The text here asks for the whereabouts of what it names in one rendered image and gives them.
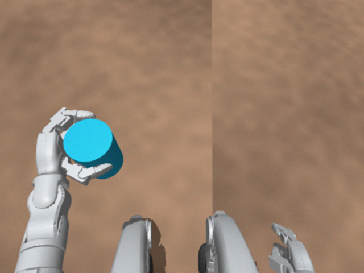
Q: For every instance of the can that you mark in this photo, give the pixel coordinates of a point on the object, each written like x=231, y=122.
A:
x=90, y=142

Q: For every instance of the right robot hand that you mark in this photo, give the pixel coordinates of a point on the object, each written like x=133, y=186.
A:
x=291, y=259

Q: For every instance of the left robot arm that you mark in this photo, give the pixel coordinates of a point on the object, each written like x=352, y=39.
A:
x=45, y=239

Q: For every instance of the left robot hand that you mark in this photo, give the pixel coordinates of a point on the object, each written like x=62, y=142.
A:
x=50, y=153

